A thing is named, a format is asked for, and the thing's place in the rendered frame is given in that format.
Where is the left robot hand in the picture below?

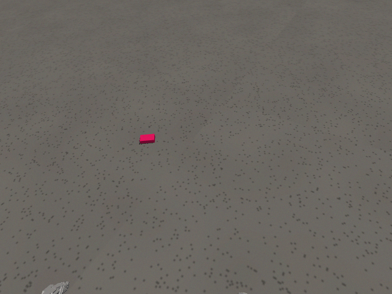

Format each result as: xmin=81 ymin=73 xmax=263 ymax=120
xmin=42 ymin=281 xmax=70 ymax=294

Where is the small box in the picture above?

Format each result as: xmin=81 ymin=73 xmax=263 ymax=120
xmin=140 ymin=134 xmax=155 ymax=144

